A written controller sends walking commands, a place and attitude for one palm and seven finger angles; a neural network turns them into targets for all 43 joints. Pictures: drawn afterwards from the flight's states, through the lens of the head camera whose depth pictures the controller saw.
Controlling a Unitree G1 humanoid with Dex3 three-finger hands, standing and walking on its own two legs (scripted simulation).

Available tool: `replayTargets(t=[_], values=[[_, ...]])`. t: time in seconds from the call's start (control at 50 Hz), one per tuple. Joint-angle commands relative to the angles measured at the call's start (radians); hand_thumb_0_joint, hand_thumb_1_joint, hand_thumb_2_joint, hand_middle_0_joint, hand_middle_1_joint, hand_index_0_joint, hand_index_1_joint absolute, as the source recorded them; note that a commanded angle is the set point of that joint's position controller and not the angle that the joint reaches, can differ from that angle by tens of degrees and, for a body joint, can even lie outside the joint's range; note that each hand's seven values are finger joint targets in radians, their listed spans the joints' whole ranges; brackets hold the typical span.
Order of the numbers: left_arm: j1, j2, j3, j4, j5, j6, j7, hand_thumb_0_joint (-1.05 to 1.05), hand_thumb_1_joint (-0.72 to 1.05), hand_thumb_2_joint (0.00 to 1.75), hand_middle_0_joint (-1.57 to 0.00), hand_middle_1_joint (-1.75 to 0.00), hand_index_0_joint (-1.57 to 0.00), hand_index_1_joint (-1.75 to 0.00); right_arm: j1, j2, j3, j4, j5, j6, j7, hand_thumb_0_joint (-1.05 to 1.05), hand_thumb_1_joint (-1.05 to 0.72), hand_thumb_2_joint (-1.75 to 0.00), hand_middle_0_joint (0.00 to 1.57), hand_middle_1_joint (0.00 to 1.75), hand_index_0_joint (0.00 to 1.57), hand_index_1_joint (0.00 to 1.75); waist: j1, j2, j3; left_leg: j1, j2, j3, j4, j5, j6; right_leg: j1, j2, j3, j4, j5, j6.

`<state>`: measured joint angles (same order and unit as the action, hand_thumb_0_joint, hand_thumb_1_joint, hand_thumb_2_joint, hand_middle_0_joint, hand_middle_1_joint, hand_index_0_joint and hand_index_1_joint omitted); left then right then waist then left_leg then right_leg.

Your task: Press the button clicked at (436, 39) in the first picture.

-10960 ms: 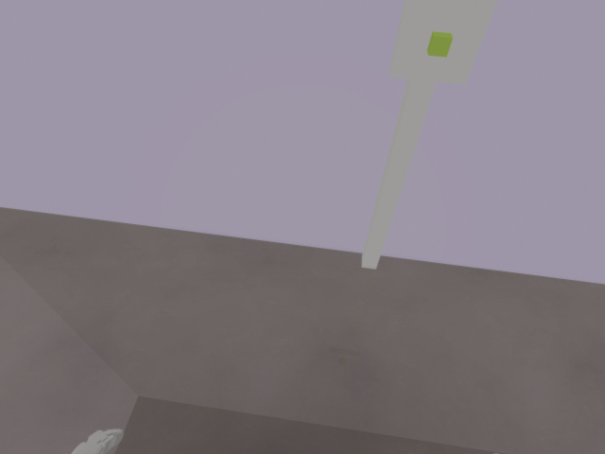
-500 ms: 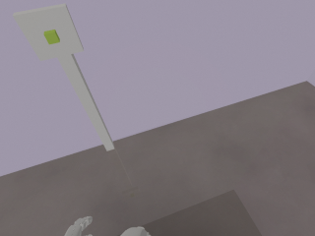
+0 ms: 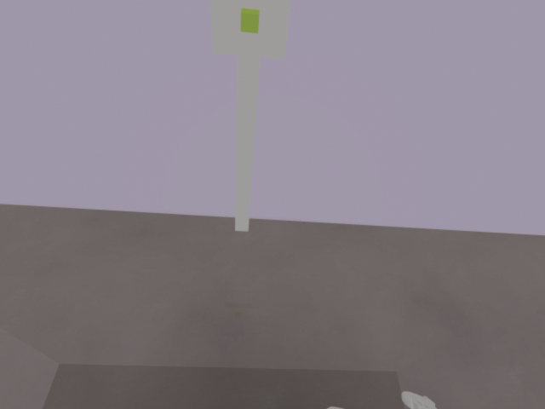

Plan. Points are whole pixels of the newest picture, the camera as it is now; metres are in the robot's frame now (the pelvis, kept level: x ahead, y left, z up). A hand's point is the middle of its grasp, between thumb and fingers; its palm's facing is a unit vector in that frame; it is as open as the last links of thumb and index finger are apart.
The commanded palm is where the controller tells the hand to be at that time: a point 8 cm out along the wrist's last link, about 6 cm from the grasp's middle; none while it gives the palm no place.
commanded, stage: take the last steps up to it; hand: left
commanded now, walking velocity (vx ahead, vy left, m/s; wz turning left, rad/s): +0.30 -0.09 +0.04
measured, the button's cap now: (250, 20) +0.86 +0.15 +0.15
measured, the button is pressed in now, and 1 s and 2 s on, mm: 0 0 0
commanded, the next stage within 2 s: come to a stop and stand still in 1.28 s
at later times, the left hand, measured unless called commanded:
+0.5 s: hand (198, 401) +0.15 +0.12 -0.15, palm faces -0.04 -0.98 -0.20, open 7.4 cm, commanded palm none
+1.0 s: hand out of the picture +0.07 +0.03 -0.16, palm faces +0.22 -0.97 -0.12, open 7.4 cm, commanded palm none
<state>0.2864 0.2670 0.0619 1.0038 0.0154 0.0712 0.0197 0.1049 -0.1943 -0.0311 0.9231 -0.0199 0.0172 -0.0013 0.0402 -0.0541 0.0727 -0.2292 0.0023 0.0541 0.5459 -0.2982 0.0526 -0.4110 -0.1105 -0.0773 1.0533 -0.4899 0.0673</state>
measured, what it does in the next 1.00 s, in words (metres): walks ahead: right foot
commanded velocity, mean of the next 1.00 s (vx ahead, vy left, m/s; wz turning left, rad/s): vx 0.30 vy -0.06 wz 0.04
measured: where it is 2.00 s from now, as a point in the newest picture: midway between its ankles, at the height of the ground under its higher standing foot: (277, 367)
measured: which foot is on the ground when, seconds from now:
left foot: down 0.00-0.52, up 0.54-1.00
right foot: up 0.00-0.48, down 0.50-1.00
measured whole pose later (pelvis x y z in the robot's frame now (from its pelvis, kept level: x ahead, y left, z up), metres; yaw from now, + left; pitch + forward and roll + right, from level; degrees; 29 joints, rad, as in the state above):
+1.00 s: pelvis +0.21 -0.08 +0.00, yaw +4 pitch -1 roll -1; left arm 0.52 0.07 0.01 1.20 0.03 -0.07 0.02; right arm 0.10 -0.17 -0.06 1.03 -0.03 0.00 0.03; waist 0.07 0.02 0.04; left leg -0.50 0.10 0.10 0.73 -0.22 0.00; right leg 0.05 0.00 -0.19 0.32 -0.35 -0.02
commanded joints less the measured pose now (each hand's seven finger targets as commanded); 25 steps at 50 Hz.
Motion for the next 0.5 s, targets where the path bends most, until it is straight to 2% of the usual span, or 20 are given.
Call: replayTargets(t=[0.0,0.06,0.12,0.16,0.2,0.22,0.32,0.38,0.42,0.44,0.46,0.48], values=[[-0.001,0.039,-0.003,-0.05,0.006,-0.044,-0.009,0.0,0.9,0.9,-0.2,-0.3,-0.2,-0.3,0.118,-0.169,-0.032,-0.012,0.003,-0.027,-0.025,0.0,-0.9,-0.9,0.2,0.3,0.2,0.3,-0.055,0.183,-0.098,0.155,0.239,-0.21,-0.25,0.435,0.086,-0.101,0.007,0.049,0.083,0.11,0.007],[-0.013,0.035,-0.008,-0.037,0.015,-0.049,-0.015,0.0,0.9,0.9,-0.2,-0.3,-0.2,-0.3,0.175,-0.147,-0.031,0.017,0.003,-0.04,-0.025,0.0,-0.9,-0.9,0.2,0.3,0.2,0.3,-0.065,0.168,-0.039,0.145,0.249,-0.263,-0.341,0.127,0.085,-0.147,0.004,0.063,0.059,0.154,0.005],[-0.04,0.034,-0.011,-0.034,0.017,-0.056,-0.022,0.0,0.9,0.9,-0.2,-0.3,-0.2,-0.3,0.228,-0.139,-0.034,0.043,0.002,-0.049,-0.026,0.0,-0.9,-0.9,0.2,0.3,0.2,0.3,-0.076,0.156,0.009,0.145,0.266,-0.306,-0.387,-0.022,0.098,-0.186,-0.003,0.069,0.008,0.173,0.0],[-0.069,0.022,-0.008,-0.046,0.017,-0.057,-0.026,0.0,0.9,0.9,-0.2,-0.3,-0.2,-0.3,0.252,-0.132,-0.044,0.05,-0.003,-0.052,-0.027,0.0,-0.9,-0.9,0.2,0.3,0.2,0.3,-0.083,0.15,0.026,0.141,0.285,-0.319,-0.402,-0.066,0.116,-0.2,-0.013,0.07,-0.041,0.171,-0.002],[-0.106,0.012,-0.009,-0.057,0.016,-0.061,-0.032,0.0,0.9,0.9,-0.2,-0.3,-0.2,-0.3,0.278,-0.139,-0.044,0.061,-0.007,-0.056,-0.028,0.0,-0.9,-0.9,0.2,0.3,0.2,0.3,-0.092,0.14,0.034,0.158,0.293,-0.329,-0.402,-0.048,0.127,-0.204,-0.012,0.065,-0.102,0.162,-0.005],[-0.122,0.012,-0.008,-0.061,0.014,-0.063,-0.034,0.0,0.9,0.9,-0.2,-0.3,-0.2,-0.3,0.288,-0.139,-0.046,0.069,-0.007,-0.058,-0.029,0.0,-0.9,-0.9,0.2,0.3,0.2,0.3,-0.097,0.159,0.034,0.172,0.303,-0.334,-0.404,-0.048,0.132,-0.208,-0.015,0.064,-0.132,0.156,-0.006],[-0.18,-0.013,-0.009,-0.065,0.009,-0.07,-0.044,0.0,0.9,0.9,-0.2,-0.3,-0.2,-0.3,0.314,-0.147,-0.047,0.102,-0.014,-0.058,-0.029,0.0,-0.9,-0.9,0.2,0.3,0.2,0.3,-0.103,0.193,0.052,0.1,0.295,-0.307,-0.403,-0.087,0.119,-0.115,-0.003,0.036,-0.279,0.149,-0.018],[-0.165,-0.028,-0.006,-0.058,0.006,-0.078,-0.049,0.0,0.9,0.9,-0.2,-0.3,-0.2,-0.3,0.305,-0.153,-0.047,0.116,-0.017,-0.055,-0.026,0.0,-0.9,-0.9,0.2,0.3,0.2,0.3,-0.085,0.221,0.046,0.031,0.275,-0.267,-0.372,-0.076,0.103,0.005,0.025,0.001,-0.392,0.164,-0.026],[-0.094,-0.024,0.001,-0.027,0.004,-0.086,-0.047,0.0,0.9,0.9,-0.2,-0.3,-0.2,-0.3,0.295,-0.147,-0.046,0.129,-0.014,-0.053,-0.025,0.0,-0.9,-0.9,0.2,0.3,0.2,0.3,-0.047,0.175,0.007,-0.017,0.253,-0.225,-0.293,-0.048,0.075,0.16,0.052,-0.026,-0.509,0.229,-0.029],[-0.036,-0.018,0.003,0.001,0.005,-0.092,-0.043,0.0,0.9,0.9,-0.2,-0.3,-0.2,-0.3,0.302,-0.132,-0.042,0.138,-0.013,-0.052,-0.024,0.0,-0.9,-0.9,0.2,0.3,0.2,0.3,-0.025,0.134,-0.013,-0.055,0.213,-0.196,-0.222,-0.053,0.047,0.268,0.073,-0.046,-0.574,0.269,-0.032],[0.043,0.011,0.009,0.034,0.006,-0.102,-0.037,0.0,0.9,0.9,-0.2,-0.3,-0.2,-0.3,0.308,-0.109,-0.037,0.145,-0.009,-0.055,-0.021,0.0,-0.9,-0.9,0.2,0.3,0.2,0.3,0.011,0.073,-0.047,-0.135,0.164,-0.142,-0.093,-0.064,0.014,0.414,0.038,0.004,-0.642,0.263,-0.047],[0.151,0.09,0.025,0.068,0.013,-0.118,-0.027,0.0,0.9,0.9,-0.2,-0.3,-0.2,-0.3,0.324,-0.051,-0.025,0.136,0.001,-0.06,-0.015,0.0,-0.9,-0.9,0.2,0.3,0.2,0.3,0.049,-0.125,-0.11,-0.315,0.072,-0.015,0.164,-0.135,-0.03,0.607,-0.156,0.23,-0.727,0.106,-0.113]])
